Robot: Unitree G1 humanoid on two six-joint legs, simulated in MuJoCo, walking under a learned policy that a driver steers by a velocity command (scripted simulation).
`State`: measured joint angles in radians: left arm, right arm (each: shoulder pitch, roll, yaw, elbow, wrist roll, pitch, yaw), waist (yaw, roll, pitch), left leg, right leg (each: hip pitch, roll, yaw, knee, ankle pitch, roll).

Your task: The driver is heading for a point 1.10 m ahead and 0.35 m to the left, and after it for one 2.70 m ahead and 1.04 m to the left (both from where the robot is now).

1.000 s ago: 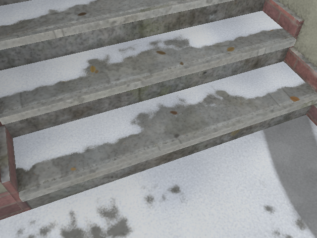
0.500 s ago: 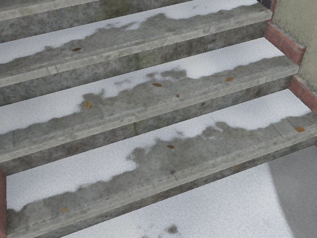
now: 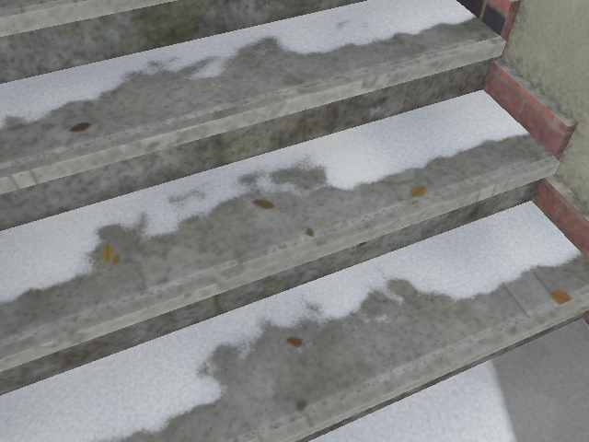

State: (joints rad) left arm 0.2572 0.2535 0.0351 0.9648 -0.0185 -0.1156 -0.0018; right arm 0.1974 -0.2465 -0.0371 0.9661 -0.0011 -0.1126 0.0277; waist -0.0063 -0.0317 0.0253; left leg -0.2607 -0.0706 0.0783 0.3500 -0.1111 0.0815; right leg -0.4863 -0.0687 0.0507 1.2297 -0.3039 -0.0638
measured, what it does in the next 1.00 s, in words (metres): climbs: right foot, then left foot 0.16 m higher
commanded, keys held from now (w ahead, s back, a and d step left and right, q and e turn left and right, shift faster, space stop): w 0.48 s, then w+q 0.52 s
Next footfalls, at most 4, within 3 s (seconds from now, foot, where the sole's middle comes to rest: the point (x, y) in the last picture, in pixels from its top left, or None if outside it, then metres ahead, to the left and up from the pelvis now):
0.34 right None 0.32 -0.14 -0.78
0.84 left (269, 379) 0.56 0.07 -0.62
1.34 right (297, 197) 0.92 0.02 -0.46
1.88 left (162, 230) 0.82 0.31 -0.46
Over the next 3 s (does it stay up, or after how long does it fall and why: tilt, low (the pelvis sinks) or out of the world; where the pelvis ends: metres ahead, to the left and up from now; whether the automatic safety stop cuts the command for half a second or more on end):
stays up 1.20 0.48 0.55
